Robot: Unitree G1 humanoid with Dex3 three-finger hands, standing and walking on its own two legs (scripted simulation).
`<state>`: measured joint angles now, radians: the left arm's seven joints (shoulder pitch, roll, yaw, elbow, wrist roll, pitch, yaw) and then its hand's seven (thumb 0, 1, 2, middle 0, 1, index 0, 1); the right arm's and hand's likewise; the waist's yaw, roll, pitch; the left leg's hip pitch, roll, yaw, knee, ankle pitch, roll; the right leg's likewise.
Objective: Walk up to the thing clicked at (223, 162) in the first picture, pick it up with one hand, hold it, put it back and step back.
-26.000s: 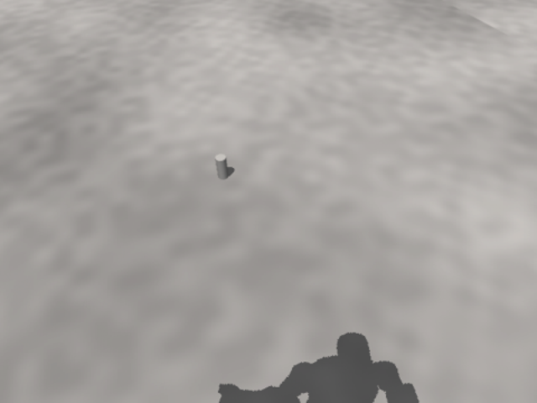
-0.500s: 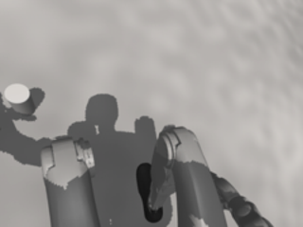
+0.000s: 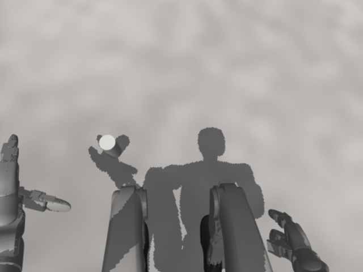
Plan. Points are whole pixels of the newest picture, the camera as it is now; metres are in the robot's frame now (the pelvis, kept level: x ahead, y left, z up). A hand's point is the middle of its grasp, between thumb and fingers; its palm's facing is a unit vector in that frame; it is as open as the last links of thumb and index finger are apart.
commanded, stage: home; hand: left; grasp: from the side
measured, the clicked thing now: (111, 147) +0.47 +0.24 -0.41
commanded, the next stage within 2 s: none
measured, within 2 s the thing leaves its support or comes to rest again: neither
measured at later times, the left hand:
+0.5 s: hand (14, 204) +0.26 +0.23 +0.11, palm faces +0.19 -0.92 -0.35, open 17.3 cm
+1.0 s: hand out of the picture +0.23 +0.20 +0.18, palm faces +0.19 -0.94 -0.30, open 17.4 cm
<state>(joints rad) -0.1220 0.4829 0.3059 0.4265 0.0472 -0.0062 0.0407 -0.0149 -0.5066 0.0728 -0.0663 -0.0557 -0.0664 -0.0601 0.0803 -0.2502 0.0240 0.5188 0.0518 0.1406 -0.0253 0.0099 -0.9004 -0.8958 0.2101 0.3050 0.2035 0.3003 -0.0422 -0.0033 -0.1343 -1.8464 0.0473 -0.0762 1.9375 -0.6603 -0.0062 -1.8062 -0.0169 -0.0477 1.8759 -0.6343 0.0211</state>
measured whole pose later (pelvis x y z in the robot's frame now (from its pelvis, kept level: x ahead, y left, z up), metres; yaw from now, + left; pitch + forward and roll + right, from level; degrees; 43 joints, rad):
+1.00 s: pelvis +0.08 +0.00 +0.24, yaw +5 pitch +8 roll -2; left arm 0.47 0.22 -0.01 -0.02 -0.01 0.30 0.15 -0.01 -0.52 0.06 -0.06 -0.05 -0.06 -0.05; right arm 0.26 -0.20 0.04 0.47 0.02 -0.10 -0.19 0.01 -0.90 -0.90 0.21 0.31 0.20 0.30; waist -0.01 0.03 -0.11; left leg -0.65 0.04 -0.04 0.99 -0.48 -0.02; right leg -0.60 -0.02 -0.07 0.92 -0.46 0.02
